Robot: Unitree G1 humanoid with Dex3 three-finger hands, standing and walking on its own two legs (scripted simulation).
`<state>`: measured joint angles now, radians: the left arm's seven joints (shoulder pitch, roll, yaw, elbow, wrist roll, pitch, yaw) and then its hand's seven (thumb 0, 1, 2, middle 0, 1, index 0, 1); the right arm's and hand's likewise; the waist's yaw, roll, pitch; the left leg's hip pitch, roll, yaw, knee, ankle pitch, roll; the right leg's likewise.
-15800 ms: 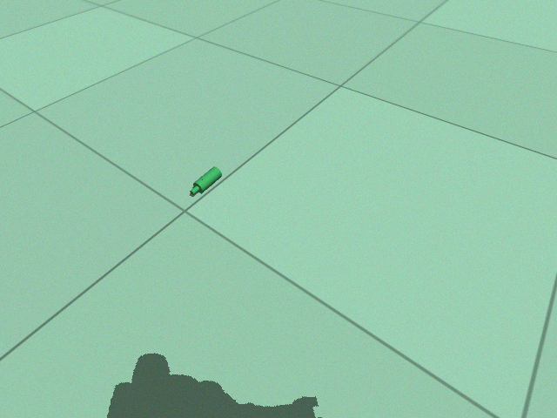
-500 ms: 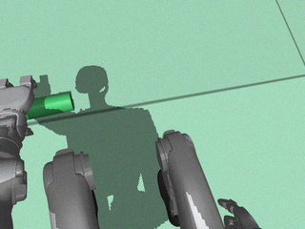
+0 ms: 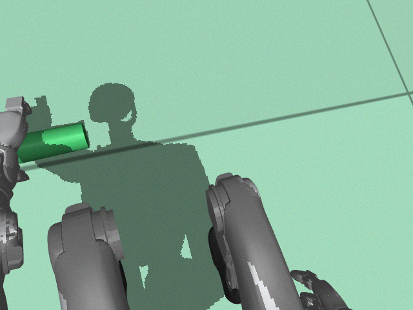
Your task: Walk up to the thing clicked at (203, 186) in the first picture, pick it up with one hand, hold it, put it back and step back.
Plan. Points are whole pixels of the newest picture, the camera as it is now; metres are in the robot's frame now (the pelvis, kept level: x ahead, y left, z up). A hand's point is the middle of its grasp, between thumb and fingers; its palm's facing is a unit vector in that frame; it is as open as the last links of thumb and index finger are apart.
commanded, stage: rise first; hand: left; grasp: from above
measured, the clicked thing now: (42, 144) +0.48 +0.29 -0.29
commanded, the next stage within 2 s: approach in 0.82 s
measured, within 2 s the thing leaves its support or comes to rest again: neither
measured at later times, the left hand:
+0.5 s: hand (10, 147) +0.45 +0.31 -0.17, palm faces -0.44 -0.09 -0.89, open 14.1 cm
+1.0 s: hand (10, 146) +0.44 +0.30 -0.16, palm faces -0.45 -0.08 -0.89, open 14.1 cm
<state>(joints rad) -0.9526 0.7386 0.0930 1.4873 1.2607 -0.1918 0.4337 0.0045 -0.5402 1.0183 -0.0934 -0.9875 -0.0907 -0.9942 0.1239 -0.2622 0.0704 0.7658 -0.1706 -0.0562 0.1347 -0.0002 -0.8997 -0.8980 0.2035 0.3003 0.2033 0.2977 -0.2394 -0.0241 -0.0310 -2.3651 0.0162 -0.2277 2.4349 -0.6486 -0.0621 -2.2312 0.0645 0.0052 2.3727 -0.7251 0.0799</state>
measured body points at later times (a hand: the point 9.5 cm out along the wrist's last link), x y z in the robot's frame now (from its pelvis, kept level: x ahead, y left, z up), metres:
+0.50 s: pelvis +0.00 +0.00 +0.00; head +0.23 +0.09 +0.38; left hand +0.47 +0.31 -0.12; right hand +0.07 -0.27 -0.10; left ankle +0.08 +0.15 -0.28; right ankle +0.10 -0.15 -0.28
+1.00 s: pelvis +0.00 +0.00 +0.01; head +0.22 +0.08 +0.39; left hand +0.46 +0.30 -0.11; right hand +0.06 -0.27 -0.10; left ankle +0.08 +0.15 -0.28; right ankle +0.10 -0.15 -0.28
